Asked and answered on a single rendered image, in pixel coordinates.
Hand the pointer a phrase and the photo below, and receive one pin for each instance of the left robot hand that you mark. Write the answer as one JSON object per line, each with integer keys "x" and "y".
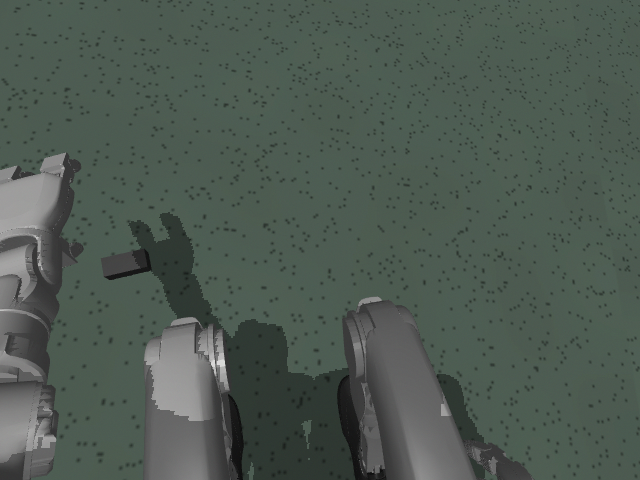
{"x": 41, "y": 201}

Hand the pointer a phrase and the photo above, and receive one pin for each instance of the right robot foot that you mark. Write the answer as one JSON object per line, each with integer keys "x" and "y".
{"x": 351, "y": 431}

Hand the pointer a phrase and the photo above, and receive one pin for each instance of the left robot arm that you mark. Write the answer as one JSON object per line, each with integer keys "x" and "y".
{"x": 30, "y": 279}

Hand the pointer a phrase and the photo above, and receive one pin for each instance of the right robot hand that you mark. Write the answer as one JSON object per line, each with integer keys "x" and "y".
{"x": 494, "y": 460}

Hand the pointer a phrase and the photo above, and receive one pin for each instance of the left robot foot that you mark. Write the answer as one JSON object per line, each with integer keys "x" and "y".
{"x": 237, "y": 440}

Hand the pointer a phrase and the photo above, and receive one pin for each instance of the small box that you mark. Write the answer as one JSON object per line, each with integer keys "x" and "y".
{"x": 126, "y": 264}

